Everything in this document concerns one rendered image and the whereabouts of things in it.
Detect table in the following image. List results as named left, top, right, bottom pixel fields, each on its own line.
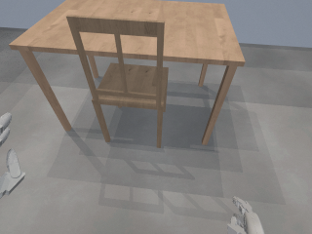
left=9, top=0, right=245, bottom=145

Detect left robot hand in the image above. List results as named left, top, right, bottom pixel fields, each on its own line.
left=0, top=112, right=25, bottom=199

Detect right robot hand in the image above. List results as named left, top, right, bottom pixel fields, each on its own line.
left=227, top=196, right=265, bottom=234

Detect chair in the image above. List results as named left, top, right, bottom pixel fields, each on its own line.
left=66, top=15, right=169, bottom=148

